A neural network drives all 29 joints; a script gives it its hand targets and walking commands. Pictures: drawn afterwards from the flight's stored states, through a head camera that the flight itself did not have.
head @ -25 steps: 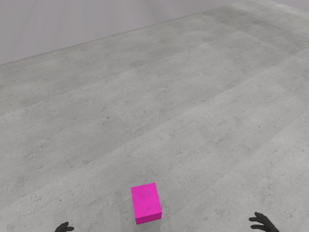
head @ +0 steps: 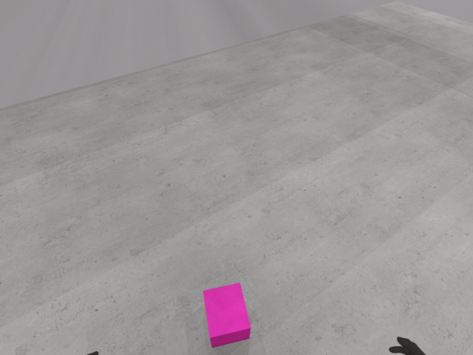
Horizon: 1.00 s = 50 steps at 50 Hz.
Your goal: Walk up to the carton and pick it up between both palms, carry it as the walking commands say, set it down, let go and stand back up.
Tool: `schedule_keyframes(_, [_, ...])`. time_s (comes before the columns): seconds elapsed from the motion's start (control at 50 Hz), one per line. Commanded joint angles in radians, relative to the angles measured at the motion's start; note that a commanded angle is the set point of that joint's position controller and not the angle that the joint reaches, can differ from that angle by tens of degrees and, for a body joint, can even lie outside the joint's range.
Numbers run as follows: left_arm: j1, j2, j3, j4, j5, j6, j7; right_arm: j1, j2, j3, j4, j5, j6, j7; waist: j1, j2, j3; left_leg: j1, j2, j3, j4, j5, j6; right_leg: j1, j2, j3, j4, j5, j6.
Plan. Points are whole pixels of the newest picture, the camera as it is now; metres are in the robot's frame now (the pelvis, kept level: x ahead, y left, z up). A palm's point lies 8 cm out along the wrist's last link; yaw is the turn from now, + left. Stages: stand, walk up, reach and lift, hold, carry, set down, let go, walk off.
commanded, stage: stand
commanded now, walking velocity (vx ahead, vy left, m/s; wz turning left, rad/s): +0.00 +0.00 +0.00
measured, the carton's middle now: (226, 314) +0.42 +0.04 -0.71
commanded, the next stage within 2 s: none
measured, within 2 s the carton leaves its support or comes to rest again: neither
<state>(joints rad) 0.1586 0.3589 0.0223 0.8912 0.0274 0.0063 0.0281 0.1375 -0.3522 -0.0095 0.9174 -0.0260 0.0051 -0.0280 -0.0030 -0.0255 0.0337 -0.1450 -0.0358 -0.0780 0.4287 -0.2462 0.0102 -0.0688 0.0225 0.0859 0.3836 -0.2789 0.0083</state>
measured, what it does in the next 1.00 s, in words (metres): stands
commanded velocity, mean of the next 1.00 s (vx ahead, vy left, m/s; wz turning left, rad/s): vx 0.00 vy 0.00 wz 0.00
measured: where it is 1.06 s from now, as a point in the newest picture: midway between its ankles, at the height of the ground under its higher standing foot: outside the picture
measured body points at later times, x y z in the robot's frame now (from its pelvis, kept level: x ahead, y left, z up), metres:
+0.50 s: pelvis -0.01 +0.00 +0.00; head -0.01 +0.01 +0.45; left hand +0.08 +0.31 -0.12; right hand +0.09 -0.31 -0.11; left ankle -0.01 +0.11 -0.74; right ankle -0.04 -0.13 -0.74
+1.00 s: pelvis -0.02 +0.00 +0.00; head -0.01 +0.01 +0.45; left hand +0.08 +0.31 -0.12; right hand +0.09 -0.32 -0.11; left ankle -0.01 +0.11 -0.74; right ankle -0.04 -0.13 -0.74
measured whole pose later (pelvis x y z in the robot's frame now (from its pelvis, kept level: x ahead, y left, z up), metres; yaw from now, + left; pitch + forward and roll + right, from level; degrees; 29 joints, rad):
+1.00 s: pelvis -0.02 +0.00 +0.00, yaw +2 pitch -2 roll +0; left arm 0.13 0.39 0.02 1.01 0.02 0.00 0.01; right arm 0.11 -0.38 0.00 1.03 -0.01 -0.01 -0.02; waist 0.00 -0.01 0.04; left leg -0.14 -0.04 -0.11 0.38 -0.19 0.00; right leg -0.06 0.02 0.06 0.33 -0.23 0.00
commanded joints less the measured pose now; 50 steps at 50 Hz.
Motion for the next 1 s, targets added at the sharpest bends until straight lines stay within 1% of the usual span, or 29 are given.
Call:
schedule_keyframes(0.0, [-0.025, 0.149, 0.031, -0.04, 0.0, -0.012, 0.002, -0.032, -0.167, -0.033, -0.036, 0.001, -0.012, -0.003, 0.0, 0.027, -0.041, 0.031, 0.111, -0.08, -0.057, 0.258, 0.011, -0.032, -0.095, 0.05, -0.051, 0.234, -0.012])
schedule_keyframes(0.34, [-0.03, 0.167, 0.029, 0.017, -0.003, -0.018, -0.005, -0.038, -0.185, -0.027, 0.023, 0.005, -0.019, 0.002, -0.001, 0.026, -0.025, 0.016, 0.114, -0.097, -0.086, 0.203, 0.01, -0.029, -0.102, 0.054, -0.082, 0.174, -0.019])
schedule_keyframes(0.98, [-0.059, 0.189, 0.027, 0.079, -0.01, -0.019, -0.012, -0.054, -0.204, -0.02, 0.077, 0.013, -0.023, 0.004, 0.002, 0.028, -0.032, 0.013, 0.118, -0.115, -0.098, 0.236, 0.013, -0.007, -0.116, 0.043, -0.097, 0.182, -0.026])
